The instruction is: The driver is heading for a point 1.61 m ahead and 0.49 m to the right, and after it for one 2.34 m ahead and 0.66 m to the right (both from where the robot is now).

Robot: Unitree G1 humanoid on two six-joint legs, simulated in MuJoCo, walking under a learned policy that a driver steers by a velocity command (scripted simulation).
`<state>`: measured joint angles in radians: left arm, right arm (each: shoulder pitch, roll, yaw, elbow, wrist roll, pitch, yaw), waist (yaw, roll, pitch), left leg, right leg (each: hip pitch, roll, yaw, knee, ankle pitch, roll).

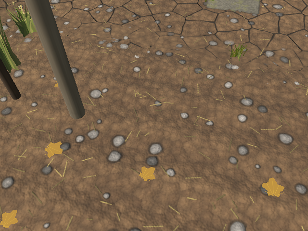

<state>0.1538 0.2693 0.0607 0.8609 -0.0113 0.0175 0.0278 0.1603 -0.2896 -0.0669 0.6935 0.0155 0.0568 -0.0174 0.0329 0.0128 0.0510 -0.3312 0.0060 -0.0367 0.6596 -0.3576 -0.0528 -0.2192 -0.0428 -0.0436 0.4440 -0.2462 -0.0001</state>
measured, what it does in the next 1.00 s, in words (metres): walks ahead: left foot, then right foot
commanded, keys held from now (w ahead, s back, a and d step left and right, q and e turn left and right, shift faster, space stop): w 1.00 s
